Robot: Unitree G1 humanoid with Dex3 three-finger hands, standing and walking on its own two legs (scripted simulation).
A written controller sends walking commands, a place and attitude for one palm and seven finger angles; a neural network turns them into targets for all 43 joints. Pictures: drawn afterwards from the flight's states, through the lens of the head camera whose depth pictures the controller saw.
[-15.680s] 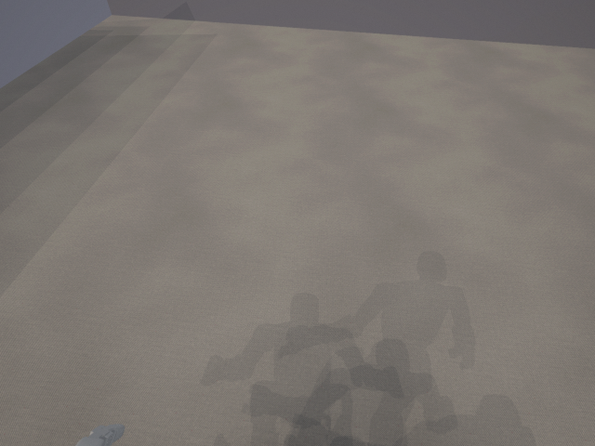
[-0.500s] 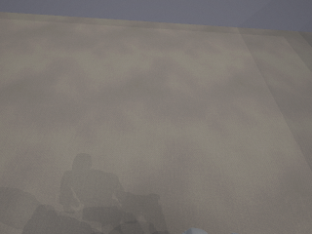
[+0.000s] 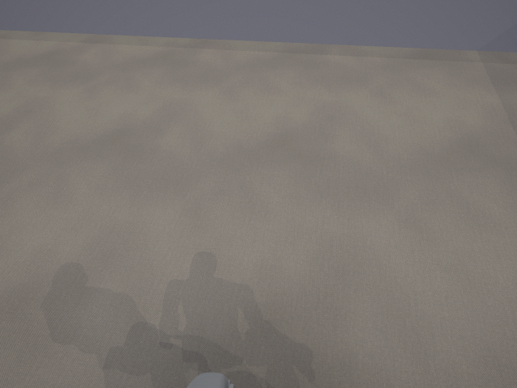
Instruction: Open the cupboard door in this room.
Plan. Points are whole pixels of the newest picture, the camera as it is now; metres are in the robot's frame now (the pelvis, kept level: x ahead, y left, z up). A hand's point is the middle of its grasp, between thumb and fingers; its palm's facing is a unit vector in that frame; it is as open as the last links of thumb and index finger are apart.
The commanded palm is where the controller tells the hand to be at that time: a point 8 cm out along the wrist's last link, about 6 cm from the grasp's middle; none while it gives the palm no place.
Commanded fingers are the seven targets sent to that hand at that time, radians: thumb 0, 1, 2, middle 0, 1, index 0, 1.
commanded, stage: turn or walk to find it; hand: left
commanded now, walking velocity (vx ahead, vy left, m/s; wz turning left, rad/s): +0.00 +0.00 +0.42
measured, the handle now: out of the picture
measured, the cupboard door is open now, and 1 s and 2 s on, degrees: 0 0 0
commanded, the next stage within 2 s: none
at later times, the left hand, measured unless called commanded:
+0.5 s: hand out of the picture +0.00 +0.27 -0.17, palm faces +0.24 -0.94 -0.25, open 7.4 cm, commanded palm none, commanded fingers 0.00 0.90 0.90 -0.20 -0.30 -0.20 -0.30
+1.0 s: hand out of the picture -0.06 +0.19 -0.15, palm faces +0.43 -0.86 -0.27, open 7.3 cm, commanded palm none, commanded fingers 0.00 0.90 0.90 -0.20 -0.30 -0.20 -0.30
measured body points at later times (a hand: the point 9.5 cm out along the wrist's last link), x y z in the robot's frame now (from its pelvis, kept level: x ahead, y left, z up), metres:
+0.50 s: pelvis -0.02 +0.05 +0.00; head +0.00 +0.07 +0.45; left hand -0.01 +0.32 -0.15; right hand +0.11 -0.17 -0.13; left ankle -0.04 +0.15 -0.74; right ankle -0.01 -0.11 -0.67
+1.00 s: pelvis -0.04 -0.01 +0.00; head +0.00 -0.03 +0.45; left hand -0.08 +0.23 -0.13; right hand +0.10 -0.24 -0.17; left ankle -0.14 +0.13 -0.66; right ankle +0.00 -0.09 -0.74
